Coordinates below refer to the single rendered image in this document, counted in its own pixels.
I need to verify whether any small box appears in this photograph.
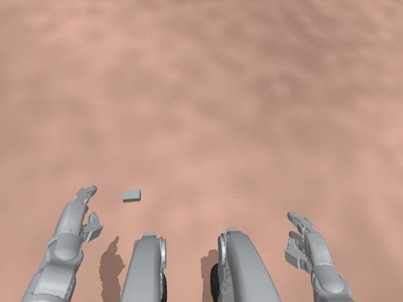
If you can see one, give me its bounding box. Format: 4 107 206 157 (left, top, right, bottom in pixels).
122 189 140 202

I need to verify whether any left robot arm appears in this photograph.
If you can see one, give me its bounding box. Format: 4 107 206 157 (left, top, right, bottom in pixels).
21 233 84 302

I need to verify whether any right robot hand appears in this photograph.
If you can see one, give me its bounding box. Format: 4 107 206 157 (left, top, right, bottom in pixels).
285 211 334 274

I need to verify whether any left robot hand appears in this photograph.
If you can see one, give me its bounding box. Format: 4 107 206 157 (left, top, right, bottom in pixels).
53 186 103 243

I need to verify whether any right robot arm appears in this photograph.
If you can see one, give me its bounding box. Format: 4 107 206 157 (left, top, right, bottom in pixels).
310 265 354 302

